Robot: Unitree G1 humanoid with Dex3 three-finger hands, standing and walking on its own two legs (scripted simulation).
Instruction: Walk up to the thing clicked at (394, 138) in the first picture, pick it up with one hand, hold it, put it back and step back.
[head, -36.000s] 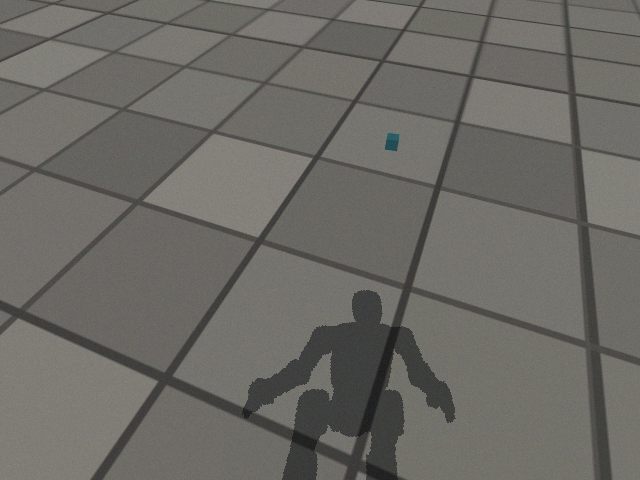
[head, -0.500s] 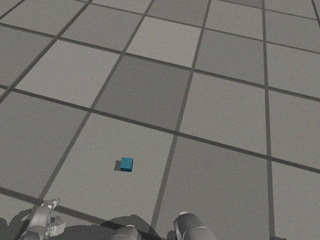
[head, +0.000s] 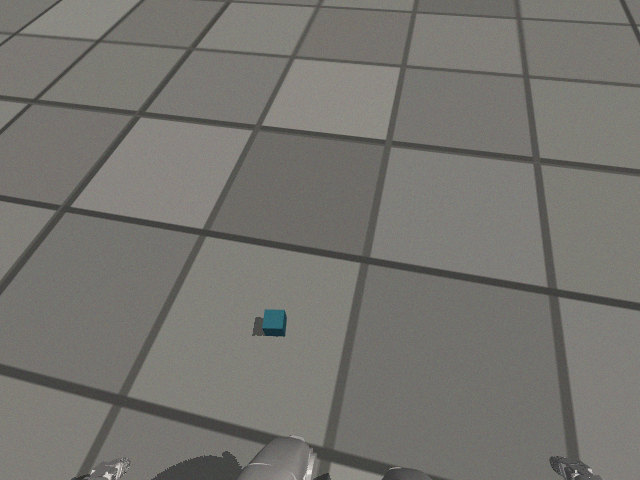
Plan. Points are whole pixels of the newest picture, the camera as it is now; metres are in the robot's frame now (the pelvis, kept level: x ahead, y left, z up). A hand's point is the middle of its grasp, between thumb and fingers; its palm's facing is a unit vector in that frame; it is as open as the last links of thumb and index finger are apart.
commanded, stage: step back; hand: left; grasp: from above
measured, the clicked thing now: (274, 322) +0.61 +0.22 -0.73
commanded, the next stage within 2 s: none
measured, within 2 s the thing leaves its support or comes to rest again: neither
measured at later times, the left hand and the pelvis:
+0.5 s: hand out of the picture -0.08 +0.29 -0.16, palm faces +0.00 -0.92 -0.38, open 7.4 cm; pelvis -0.16 +0.01 +0.00, yaw -1 degrees
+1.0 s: hand out of the picture -0.22 +0.27 -0.15, palm faces +0.05 -0.91 -0.41, open 7.4 cm; pelvis -0.35 -0.01 -0.01, yaw +3 degrees
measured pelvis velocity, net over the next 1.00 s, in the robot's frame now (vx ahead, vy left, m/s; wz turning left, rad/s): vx -0.35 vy -0.01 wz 0.06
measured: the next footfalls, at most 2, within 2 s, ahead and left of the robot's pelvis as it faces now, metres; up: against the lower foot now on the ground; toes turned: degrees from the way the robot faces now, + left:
left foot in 0.20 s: -0.04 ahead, +0.13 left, +0.00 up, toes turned +1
right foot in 0.60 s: -0.20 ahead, -0.15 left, +0.00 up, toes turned +0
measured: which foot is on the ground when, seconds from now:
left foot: up 0.00-0.18, down 0.20-0.64, up 0.66-0.92, down 0.94-1.00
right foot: down 0.00-0.22, up 0.24-0.58, down 0.60-0.96, up 0.98-1.00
